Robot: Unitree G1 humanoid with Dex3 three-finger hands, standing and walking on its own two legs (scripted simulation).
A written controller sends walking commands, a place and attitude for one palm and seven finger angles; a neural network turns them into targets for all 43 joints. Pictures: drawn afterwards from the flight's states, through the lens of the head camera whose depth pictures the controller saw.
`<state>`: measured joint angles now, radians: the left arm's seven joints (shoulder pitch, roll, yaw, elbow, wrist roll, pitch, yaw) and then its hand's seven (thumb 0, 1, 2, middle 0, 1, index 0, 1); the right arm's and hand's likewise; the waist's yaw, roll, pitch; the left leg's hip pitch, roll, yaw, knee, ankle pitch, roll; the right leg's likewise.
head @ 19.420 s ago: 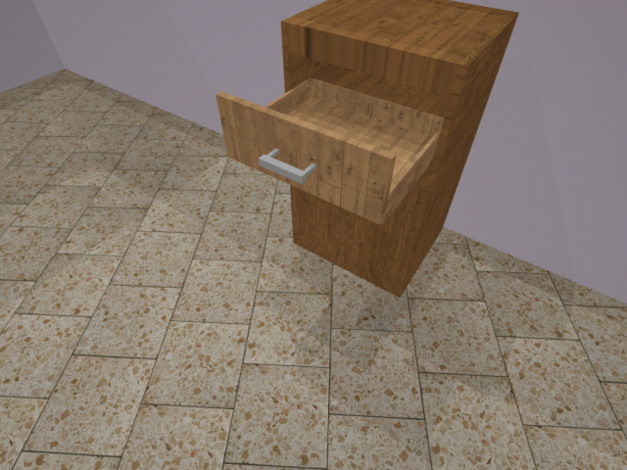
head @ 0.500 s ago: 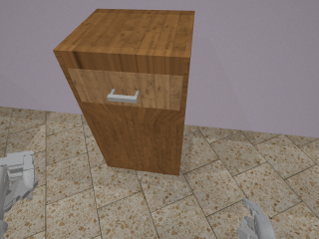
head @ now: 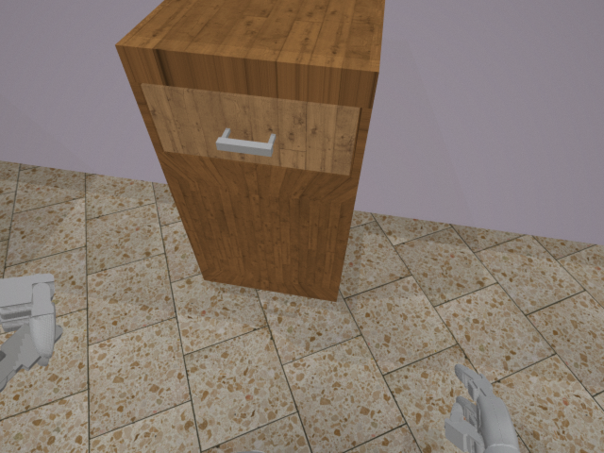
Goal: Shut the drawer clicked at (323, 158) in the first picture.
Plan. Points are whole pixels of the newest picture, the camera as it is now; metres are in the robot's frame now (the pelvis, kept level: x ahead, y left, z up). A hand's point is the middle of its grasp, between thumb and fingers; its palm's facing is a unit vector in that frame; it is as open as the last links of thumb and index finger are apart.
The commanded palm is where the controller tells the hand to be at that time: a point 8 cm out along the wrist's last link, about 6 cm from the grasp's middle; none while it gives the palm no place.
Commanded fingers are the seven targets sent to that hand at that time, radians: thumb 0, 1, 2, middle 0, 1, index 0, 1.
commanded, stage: step back with the hand held close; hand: left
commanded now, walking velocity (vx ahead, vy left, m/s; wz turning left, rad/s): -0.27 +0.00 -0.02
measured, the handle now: (247, 141) +0.72 +0.17 -0.04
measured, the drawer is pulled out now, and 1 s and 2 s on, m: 0.00 0.00 0.00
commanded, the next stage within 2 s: stop stepping back and stand still in 0.84 s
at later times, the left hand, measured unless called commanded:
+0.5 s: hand (18, 383) +0.15 +0.24 +0.17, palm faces +0.34 -0.82 -0.46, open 3.3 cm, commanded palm +0.07 +0.29 +0.18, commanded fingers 0.00 0.90 0.90 -1.40 -1.60 -1.40 -1.60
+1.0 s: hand out of the picture +0.06 +0.22 +0.17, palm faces +0.22 -0.86 -0.47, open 3.3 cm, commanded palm +0.01 +0.28 +0.18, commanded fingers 0.00 0.90 0.90 -1.40 -1.60 -1.40 -1.60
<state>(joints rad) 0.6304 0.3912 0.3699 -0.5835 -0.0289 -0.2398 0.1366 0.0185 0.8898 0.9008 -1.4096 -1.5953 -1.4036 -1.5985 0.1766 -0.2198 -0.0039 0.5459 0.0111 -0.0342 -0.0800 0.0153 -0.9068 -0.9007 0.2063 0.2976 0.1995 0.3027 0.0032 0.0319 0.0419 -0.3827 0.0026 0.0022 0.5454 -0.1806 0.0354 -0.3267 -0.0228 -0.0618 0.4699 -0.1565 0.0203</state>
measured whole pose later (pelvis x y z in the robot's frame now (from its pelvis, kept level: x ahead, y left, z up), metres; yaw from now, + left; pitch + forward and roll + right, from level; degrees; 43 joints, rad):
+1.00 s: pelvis -0.13 +0.01 -0.01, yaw -3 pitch +1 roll -3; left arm 0.68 0.47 0.39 -0.64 -0.08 -0.29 0.11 0.02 0.89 0.90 -1.41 -1.59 -1.41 -1.60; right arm 0.21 -0.21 -0.01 0.61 0.00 -0.06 -0.08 0.01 -0.91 -0.90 0.21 0.30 0.20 0.30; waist -0.04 0.00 -0.02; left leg -0.49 0.02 -0.01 0.52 -0.07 0.01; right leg -0.17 0.04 0.01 0.51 -0.36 0.02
